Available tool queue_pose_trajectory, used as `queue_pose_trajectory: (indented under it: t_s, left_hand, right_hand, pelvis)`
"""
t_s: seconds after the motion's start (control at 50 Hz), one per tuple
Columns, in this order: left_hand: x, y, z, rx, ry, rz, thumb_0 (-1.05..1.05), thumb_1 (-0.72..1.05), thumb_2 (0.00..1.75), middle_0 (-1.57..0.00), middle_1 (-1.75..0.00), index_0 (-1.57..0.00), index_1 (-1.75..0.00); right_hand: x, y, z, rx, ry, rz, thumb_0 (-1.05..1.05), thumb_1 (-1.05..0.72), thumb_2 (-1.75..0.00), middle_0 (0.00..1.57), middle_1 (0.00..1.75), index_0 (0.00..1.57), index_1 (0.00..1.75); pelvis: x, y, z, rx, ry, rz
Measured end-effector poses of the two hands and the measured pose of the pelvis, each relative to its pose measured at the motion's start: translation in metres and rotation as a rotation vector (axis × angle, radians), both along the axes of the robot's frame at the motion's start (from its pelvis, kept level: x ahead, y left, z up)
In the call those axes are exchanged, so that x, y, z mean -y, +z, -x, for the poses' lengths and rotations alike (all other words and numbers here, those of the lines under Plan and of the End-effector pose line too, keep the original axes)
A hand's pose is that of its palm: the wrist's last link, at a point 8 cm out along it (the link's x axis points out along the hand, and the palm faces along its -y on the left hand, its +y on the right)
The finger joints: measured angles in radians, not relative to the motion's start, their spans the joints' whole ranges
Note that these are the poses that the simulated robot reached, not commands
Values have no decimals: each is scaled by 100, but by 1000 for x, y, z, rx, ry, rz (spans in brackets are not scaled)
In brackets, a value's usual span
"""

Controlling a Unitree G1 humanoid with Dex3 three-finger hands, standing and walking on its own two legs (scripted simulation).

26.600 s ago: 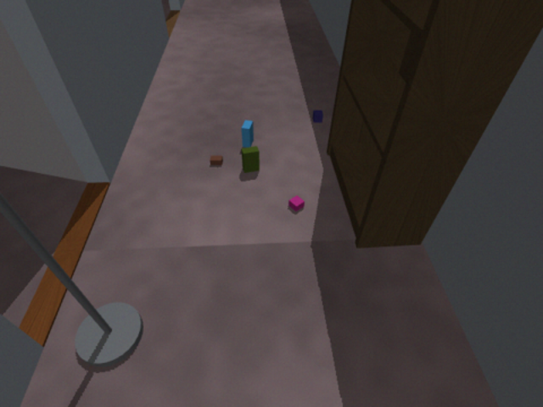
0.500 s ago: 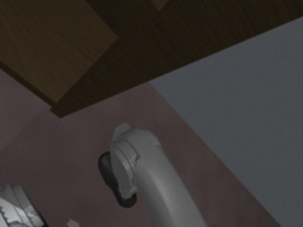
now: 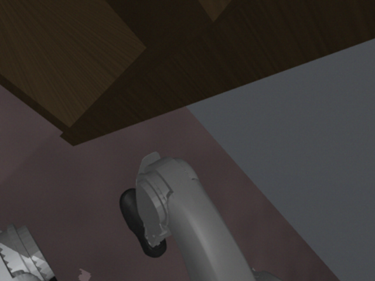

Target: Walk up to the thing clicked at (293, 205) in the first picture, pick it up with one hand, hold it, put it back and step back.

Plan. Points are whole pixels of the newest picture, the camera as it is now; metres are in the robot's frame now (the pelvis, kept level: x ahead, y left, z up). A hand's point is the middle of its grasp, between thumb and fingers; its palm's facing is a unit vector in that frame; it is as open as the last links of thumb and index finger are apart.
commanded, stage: rest palm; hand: left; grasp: from above
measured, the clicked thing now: out of the picture +0.44 +0.41 -0.31
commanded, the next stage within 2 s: none
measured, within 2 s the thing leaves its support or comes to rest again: neither
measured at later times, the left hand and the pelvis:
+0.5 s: hand out of the picture +0.44 +0.39 -0.26, palm faces +0.03 -0.44 -0.90, open 14.2 cm; pelvis +0.00 +0.00 +0.00, yaw +0 degrees
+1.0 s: hand out of the picture +0.45 +0.39 -0.26, palm faces +0.02 -0.44 -0.90, open 14.2 cm; pelvis +0.00 +0.00 +0.01, yaw +0 degrees
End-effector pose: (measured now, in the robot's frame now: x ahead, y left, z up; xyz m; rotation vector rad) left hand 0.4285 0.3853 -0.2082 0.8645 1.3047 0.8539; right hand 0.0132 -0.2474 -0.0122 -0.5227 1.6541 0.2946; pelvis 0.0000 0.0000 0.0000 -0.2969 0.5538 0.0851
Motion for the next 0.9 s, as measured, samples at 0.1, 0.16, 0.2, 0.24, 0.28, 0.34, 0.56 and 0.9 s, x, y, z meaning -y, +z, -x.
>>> queue_pose_trajectory:
  t_s: [0.1,0.16,0.2,0.24,0.28,0.34,0.56,0.9]
  left_hand:
    - [-1,-1,0,1,-2,4,0,-55,104,-10,-100,-7,-104]
    - [-2,-2,-1,8,-5,4,0,-55,104,-10,-100,-7,-104]
    - [-3,-1,-2,14,-5,4,0,-55,105,-11,-100,-7,-104]
    - [-4,-1,-3,14,-8,2,0,-55,105,-11,-100,-7,-104]
    - [-5,0,-3,14,-8,0,0,-55,105,-11,-100,-7,-104]
    - [-6,1,-4,14,-6,0,0,-55,105,-11,-100,-7,-104]
    - [-9,4,-6,10,-16,0,0,-56,107,-11,-100,-7,-104]
    - [-9,7,-12,11,-36,0,0,-56,107,-11,-99,-6,-104]
  right_hand:
    - [0,2,0,-1,3,8,0,-93,-91,19,30,20,30]
    - [-1,3,1,-5,4,10,0,-93,-91,19,30,20,30]
    - [-2,3,1,-6,3,11,0,-93,-91,19,30,20,30]
    - [-2,4,1,-6,2,13,0,-93,-91,19,30,20,30]
    - [-2,4,1,-5,0,15,0,-93,-91,19,30,20,30]
    - [-2,5,1,-5,-3,18,0,-92,-91,19,30,20,30]
    - [-4,6,1,-3,-4,24,0,-92,-91,19,30,20,30]
    - [-5,8,2,-7,-11,32,0,-92,-91,19,30,20,30]
  pelvis:
    - [-1,1,0,0,0,3]
    - [-1,1,0,-1,0,4]
    - [-1,1,0,-1,0,4]
    - [-1,2,0,-2,-1,4]
    - [-2,2,0,-2,-1,5]
    - [-2,2,0,-3,-1,6]
    - [-2,5,-1,-10,-1,8]
    - [-2,8,-1,-21,-3,4]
